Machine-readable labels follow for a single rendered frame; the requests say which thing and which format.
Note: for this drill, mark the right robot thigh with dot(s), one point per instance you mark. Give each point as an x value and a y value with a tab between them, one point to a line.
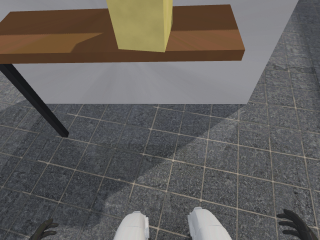
203	225

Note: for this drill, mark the left robot thigh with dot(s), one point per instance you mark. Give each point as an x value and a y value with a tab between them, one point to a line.
134	226

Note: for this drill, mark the carton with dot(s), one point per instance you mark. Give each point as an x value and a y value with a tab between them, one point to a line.
141	25

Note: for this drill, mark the robot left hand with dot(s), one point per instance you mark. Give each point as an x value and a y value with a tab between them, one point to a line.
39	233

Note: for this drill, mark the table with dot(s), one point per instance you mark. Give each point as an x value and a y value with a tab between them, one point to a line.
198	33

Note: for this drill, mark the robot right hand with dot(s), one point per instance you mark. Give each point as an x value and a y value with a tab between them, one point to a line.
302	230

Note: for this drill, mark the robot thigh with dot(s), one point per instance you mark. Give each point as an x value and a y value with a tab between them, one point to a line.
203	225
134	226

